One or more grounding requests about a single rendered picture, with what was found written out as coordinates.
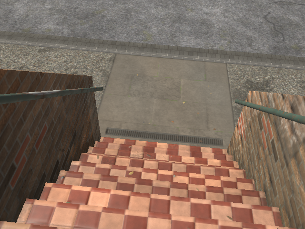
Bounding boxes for stairs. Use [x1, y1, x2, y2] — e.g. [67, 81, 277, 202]
[0, 136, 297, 229]

